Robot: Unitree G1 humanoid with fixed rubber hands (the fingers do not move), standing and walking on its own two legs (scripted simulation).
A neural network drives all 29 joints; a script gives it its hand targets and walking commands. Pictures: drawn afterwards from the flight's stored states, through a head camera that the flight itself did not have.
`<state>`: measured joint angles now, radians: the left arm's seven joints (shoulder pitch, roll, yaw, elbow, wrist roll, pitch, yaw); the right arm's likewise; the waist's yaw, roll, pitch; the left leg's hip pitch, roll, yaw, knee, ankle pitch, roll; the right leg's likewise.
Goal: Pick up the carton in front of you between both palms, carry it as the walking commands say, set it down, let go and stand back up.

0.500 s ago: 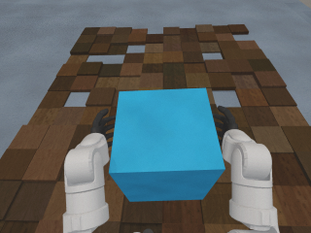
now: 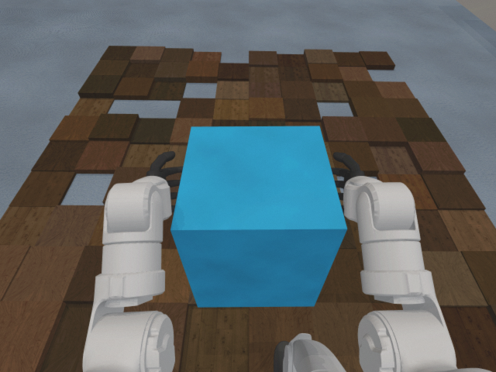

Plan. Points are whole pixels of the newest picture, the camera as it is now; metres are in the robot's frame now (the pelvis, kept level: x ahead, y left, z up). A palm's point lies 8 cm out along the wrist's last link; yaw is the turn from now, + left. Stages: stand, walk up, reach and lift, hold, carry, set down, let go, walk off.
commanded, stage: carry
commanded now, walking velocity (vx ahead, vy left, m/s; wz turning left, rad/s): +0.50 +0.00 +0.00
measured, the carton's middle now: (255, 221) +0.35 -0.01 +0.04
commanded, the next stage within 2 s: none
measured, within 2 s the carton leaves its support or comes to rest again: neither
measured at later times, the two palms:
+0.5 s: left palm (162, 68) +0.66 +0.17 +0.15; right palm (306, 69) +0.64 -0.13 +0.16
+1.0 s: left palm (170, 45) +0.92 +0.19 +0.08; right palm (273, 37) +0.96 -0.10 +0.09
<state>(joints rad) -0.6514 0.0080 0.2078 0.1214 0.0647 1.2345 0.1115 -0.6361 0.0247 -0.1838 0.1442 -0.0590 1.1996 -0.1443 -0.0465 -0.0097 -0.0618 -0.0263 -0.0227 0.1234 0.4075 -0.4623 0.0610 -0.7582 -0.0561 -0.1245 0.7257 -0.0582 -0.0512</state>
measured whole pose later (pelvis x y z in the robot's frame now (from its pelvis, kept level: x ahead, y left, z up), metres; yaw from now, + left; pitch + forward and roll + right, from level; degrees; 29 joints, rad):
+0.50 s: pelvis +0.30 +0.03 +0.01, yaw +0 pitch +3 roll -2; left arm -0.66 -0.01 0.21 0.02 0.06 1.25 0.11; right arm -0.64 0.03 -0.22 0.04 -0.06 1.21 -0.14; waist -0.06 -0.01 -0.06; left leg -0.31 0.02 0.13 0.54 -0.28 0.08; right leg -0.54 -0.03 -0.05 1.26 -0.55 -0.05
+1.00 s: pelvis +0.62 +0.01 +0.04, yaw +3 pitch +5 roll -1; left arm -0.42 -0.12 0.21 -0.06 0.08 1.18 0.12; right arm -0.44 0.12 -0.27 -0.04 -0.10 1.19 -0.11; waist 0.08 0.00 0.06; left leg -0.59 0.02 0.02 1.11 -0.40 -0.01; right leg -0.42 0.03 -0.18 0.51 -0.31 -0.12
